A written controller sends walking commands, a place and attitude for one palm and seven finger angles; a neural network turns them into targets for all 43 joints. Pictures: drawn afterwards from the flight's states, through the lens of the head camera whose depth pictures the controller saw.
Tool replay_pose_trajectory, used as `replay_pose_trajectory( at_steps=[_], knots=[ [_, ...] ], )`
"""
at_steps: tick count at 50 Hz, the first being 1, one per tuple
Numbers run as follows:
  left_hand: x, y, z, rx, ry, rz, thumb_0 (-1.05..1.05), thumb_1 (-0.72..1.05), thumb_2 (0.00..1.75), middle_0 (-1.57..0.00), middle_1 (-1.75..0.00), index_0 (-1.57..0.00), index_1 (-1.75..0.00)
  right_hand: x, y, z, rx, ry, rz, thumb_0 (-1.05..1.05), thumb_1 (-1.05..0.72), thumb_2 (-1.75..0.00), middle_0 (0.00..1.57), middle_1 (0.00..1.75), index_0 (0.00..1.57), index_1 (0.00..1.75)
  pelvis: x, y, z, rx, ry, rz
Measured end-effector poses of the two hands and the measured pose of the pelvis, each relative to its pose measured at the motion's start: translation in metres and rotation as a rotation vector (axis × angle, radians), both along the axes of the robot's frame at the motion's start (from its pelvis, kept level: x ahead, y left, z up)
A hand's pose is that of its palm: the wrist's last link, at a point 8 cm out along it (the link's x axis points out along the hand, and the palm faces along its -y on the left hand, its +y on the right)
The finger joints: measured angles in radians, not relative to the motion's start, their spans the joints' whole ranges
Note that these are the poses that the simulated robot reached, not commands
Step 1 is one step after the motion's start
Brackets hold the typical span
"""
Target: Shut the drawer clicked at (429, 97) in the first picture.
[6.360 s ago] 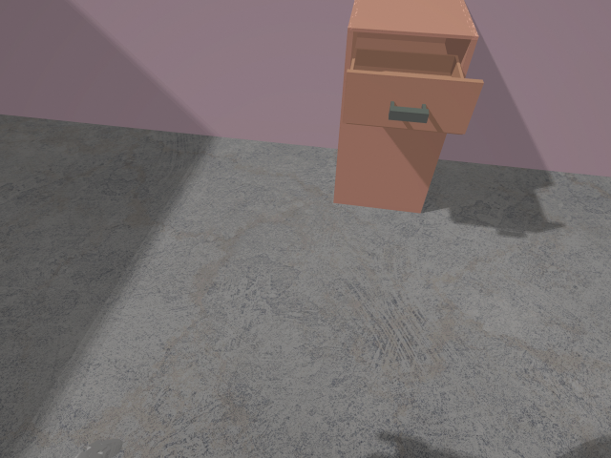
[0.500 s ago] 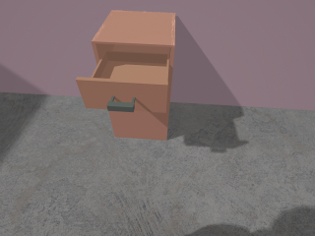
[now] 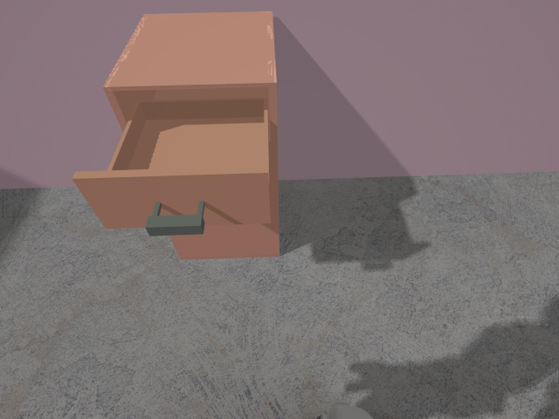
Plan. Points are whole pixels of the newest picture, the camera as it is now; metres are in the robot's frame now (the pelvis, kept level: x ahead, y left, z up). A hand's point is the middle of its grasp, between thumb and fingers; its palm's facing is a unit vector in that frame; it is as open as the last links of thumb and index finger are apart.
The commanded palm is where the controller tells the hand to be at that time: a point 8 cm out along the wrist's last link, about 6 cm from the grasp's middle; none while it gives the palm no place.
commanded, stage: take the last steps up to it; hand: left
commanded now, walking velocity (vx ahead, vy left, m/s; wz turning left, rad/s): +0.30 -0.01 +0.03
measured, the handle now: (177, 215) +0.50 +0.21 -0.06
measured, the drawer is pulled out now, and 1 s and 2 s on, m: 0.30 0.30 0.30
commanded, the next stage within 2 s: come to a stop and stand still in 0.44 s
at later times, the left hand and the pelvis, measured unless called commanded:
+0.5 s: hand out of the picture +0.10 +0.17 -0.18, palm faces +0.15 -0.98 -0.15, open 7.3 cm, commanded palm none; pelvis +0.16 +0.00 +0.00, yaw +2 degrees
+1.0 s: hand (195, 365) +0.24 +0.16 -0.16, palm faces +0.04 -0.96 -0.28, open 7.4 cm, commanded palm none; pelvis +0.20 -0.03 +0.00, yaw +1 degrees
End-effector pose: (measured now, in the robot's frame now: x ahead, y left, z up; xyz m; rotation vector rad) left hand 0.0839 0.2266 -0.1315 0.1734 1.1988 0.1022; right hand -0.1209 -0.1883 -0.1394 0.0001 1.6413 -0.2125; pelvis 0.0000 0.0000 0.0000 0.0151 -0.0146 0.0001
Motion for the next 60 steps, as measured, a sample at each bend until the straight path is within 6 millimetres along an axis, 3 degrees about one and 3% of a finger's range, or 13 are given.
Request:
replay_pose_trajectory(
  at_steps=[2, 5, 8, 13, 20, 26, 31, 38, 46, 52, 60],
  knots=[
    [0.032, -0.01, -0.004, 0.011, -0.069, -0.011, 0.01, 0.91, 0.9, -0.2, -0.3, -0.2, -0.3, 0.009, -0.012, -0.01, 0.012, 0.031, -0.004, 0.0, -0.9, -0.9, 0.2, 0.3, 0.2, 0.3, 0.018, -0.012, -0.011, 0.006, 0.0, 0.007],
    [0.053, -0.023, -0.001, 0.013, -0.116, 0.012, 0.0, 0.91, 0.9, -0.2, -0.3, -0.2, -0.3, 0.044, -0.034, -0.015, 0.004, 0.019, 0.018, 0.01, -0.91, -0.9, 0.2, 0.3, 0.2, 0.3, 0.035, -0.022, -0.012, -0.009, -0.013, 0.02],
    [0.053, -0.031, 0.004, 0.01, -0.085, 0.041, 0.0, 0.91, 0.9, -0.2, -0.3, -0.2, -0.3, 0.101, -0.055, -0.012, -0.029, -0.077, 0.057, 0.01, -0.91, -0.9, 0.2, 0.3, 0.2, 0.3, 0.053, -0.027, -0.003, -0.016, -0.015, 0.025],
    [0.047, -0.022, 0.011, 0.045, -0.024, 0.093, -0.02, 0.95, 0.9, -0.21, -0.3, -0.2, -0.3, 0.208, -0.076, 0.0, -0.073, -0.281, 0.116, 0.01, -0.91, -0.9, 0.2, 0.3, 0.2, 0.3, 0.083, -0.031, 0.009, -0.022, -0.005, 0.032],
    [0.023, -0.02, 0.001, -0.003, 0.127, 0.149, 0.0, 0.93, 0.9, -0.2, -0.3, -0.2, -0.3, 0.328, -0.062, 0.017, -0.079, -0.458, 0.204, 0.0, -0.91, -0.9, 0.2, 0.3, 0.19, 0.3, 0.126, -0.019, 0.012, -0.035, -0.005, 0.032],
    [0.009, -0.01, -0.021, -0.058, 0.263, 0.216, 0.0, 0.91, 0.9, -0.2, -0.3, -0.2, -0.3, 0.399, -0.026, 0.017, -0.088, -0.53, 0.279, 0.0, -0.91, -0.9, 0.2, 0.3, 0.2, 0.3, 0.167, 0.007, -0.001, -0.044, -0.017, 0.039],
    [0.033, 0.002, -0.017, -0.054, 0.301, 0.195, 0.01, 0.91, 0.9, -0.2, -0.3, -0.2, -0.3, 0.403, -0.007, 0.018, -0.09, -0.501, 0.244, -0.01, -0.92, -0.9, 0.2, 0.3, 0.2, 0.3, 0.186, 0.018, 0.004, -0.027, -0.021, 0.026],
    [0.092, 0.009, -0.01, -0.019, 0.226, 0.161, 0.01, 0.91, 0.9, -0.2, -0.3, -0.2, -0.3, 0.392, -0.023, 0.017, -0.125, -0.393, 0.206, -0.02, -0.95, -0.9, 0.2, 0.3, 0.2, 0.3, 0.201, 0.015, 0.01, -0.009, -0.005, 0.026],
    [0.14, -0.007, -0.002, 0.06, 0.125, 0.109, 0.0, 0.91, 0.9, -0.2, -0.3, -0.2, -0.3, 0.367, -0.055, -0.006, -0.074, -0.31, 0.147, 0.0, -0.93, -0.9, 0.2, 0.3, 0.2, 0.3, 0.202, -0.018, 0.002, 0.016, 0.005, 0.018],
    [0.15, -0.032, 0.014, 0.094, 0.087, 0.075, 0.0, 0.91, 0.9, -0.2, -0.3, -0.2, -0.3, 0.347, -0.075, -0.017, -0.027, -0.27, 0.104, 0.0, -0.92, -0.9, 0.2, 0.3, 0.2, 0.3, 0.199, -0.039, 0.005, 0.025, 0.002, 0.012],
    [0.141, -0.039, 0.026, 0.105, 0.041, 0.104, 0.0, 0.92, 0.9, -0.21, -0.3, -0.2, -0.3, 0.328, -0.086, -0.012, -0.015, -0.245, 0.128, 0.0, -0.91, -0.9, 0.2, 0.3, 0.2, 0.3, 0.183, -0.047, 0.013, 0.04, -0.001, 0.021]
  ],
)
